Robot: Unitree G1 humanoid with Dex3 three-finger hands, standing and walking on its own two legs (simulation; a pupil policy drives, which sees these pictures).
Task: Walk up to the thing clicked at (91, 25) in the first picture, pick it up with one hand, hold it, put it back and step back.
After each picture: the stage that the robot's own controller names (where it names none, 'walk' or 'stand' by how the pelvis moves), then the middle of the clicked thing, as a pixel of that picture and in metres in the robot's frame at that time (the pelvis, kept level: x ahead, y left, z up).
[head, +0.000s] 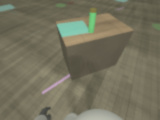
stand; (92, 21) +1.00 +0.03 +0.08
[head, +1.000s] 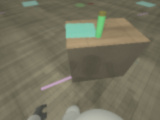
rise first; (100, 25) +0.89 -0.01 +0.10
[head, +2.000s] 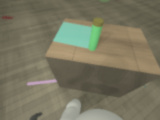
rise first; (94, 36) +0.61 +0.07 +0.10
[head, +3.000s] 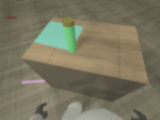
rise first; (70, 37) +0.53 +0.20 +0.12
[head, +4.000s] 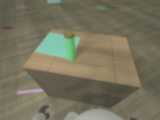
stand; (70, 47) +0.52 +0.19 +0.08
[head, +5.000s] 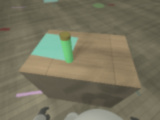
stand; (67, 49) +0.49 +0.20 +0.08
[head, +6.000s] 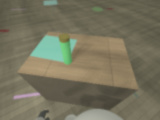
stand; (66, 50) +0.49 +0.21 +0.08
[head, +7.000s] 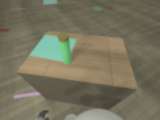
stand; (65, 50) +0.49 +0.22 +0.08
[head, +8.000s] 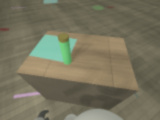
stand; (65, 50) +0.48 +0.21 +0.08
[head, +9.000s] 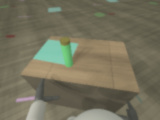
rise first; (67, 53) +0.48 +0.22 +0.08
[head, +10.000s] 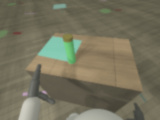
go down; (70, 50) +0.50 +0.22 +0.08
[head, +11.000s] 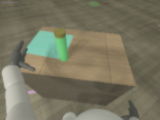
go down; (62, 47) +0.50 +0.21 +0.09
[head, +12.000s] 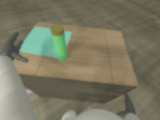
go down; (60, 45) +0.48 +0.20 +0.11
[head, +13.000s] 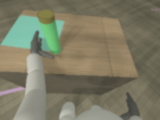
close in; (51, 36) +0.49 +0.22 +0.14
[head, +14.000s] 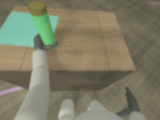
close; (45, 30) +0.51 +0.23 +0.16
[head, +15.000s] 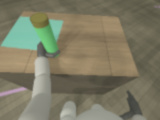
lift; (48, 39) +0.46 +0.23 +0.15
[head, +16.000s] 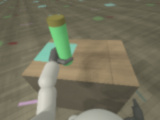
lift; (62, 44) +0.34 +0.16 +0.30
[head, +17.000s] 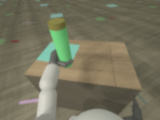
hold; (62, 46) +0.33 +0.17 +0.28
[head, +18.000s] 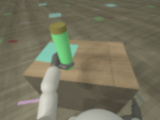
hold; (63, 49) +0.33 +0.16 +0.26
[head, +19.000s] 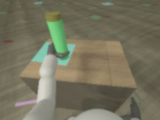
crouch; (59, 39) +0.40 +0.19 +0.28
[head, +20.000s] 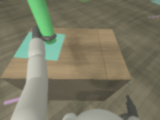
lower; (43, 21) +0.50 +0.24 +0.28
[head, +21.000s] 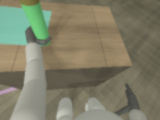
lower; (38, 23) +0.54 +0.23 +0.16
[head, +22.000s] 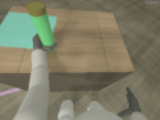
lower; (44, 31) +0.51 +0.23 +0.15
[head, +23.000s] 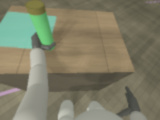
lower; (43, 30) +0.51 +0.23 +0.16
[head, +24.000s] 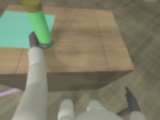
lower; (41, 29) +0.52 +0.23 +0.16
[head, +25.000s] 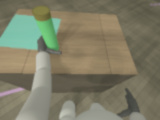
open; (48, 33) +0.50 +0.22 +0.15
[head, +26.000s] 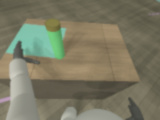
sink last; (56, 42) +0.47 +0.21 +0.13
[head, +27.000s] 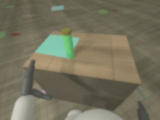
stand; (68, 45) +0.54 +0.23 +0.12
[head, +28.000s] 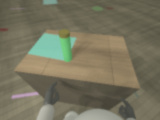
stand; (66, 47) +0.50 +0.22 +0.11
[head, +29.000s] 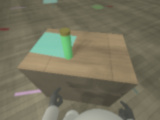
stand; (67, 45) +0.52 +0.22 +0.10
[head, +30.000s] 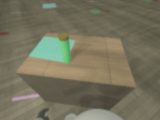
walk; (65, 49) +0.51 +0.22 +0.09
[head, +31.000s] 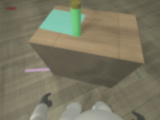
walk; (76, 21) +0.68 +0.17 +0.12
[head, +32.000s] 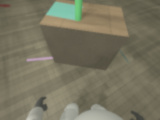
walk; (78, 7) +0.98 +0.19 +0.10
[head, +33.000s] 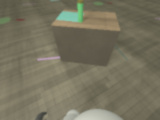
stand; (80, 11) +1.22 +0.23 +0.10
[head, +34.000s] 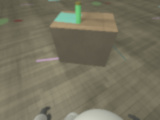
stand; (78, 13) +1.22 +0.24 +0.08
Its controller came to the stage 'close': yes
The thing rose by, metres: 0.20
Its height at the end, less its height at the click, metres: +0.00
